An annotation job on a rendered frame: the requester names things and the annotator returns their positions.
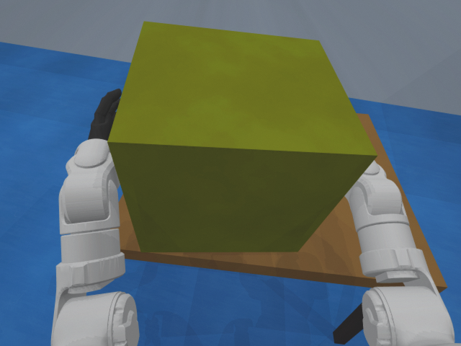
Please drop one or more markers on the carton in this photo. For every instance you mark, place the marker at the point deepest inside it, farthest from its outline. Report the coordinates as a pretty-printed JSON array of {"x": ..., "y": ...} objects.
[{"x": 228, "y": 141}]

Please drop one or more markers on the robot left upper arm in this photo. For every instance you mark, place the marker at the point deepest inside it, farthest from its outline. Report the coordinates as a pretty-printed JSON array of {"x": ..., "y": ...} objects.
[{"x": 108, "y": 319}]

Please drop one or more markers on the table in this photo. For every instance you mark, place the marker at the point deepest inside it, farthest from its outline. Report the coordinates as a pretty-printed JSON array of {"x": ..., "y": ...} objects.
[{"x": 330, "y": 255}]

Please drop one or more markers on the robot right upper arm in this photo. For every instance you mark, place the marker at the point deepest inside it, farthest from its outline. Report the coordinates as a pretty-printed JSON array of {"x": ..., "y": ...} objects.
[{"x": 405, "y": 316}]

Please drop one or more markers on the robot left hand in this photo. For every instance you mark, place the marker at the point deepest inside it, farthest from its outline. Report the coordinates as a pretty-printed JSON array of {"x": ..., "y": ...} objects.
[{"x": 105, "y": 115}]

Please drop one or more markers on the robot left forearm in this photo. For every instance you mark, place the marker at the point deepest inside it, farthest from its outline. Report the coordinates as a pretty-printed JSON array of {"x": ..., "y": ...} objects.
[{"x": 88, "y": 213}]

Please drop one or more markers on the robot right forearm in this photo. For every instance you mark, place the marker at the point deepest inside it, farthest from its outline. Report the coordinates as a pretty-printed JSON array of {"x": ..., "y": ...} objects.
[{"x": 389, "y": 253}]

